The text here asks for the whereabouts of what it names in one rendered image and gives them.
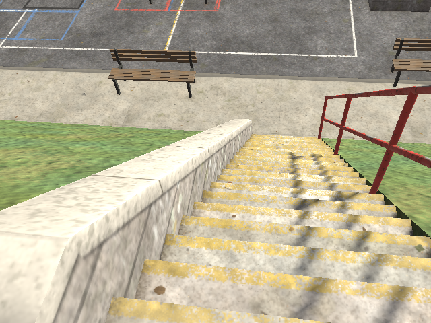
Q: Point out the stairs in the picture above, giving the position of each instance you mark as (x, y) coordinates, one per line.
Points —
(290, 230)

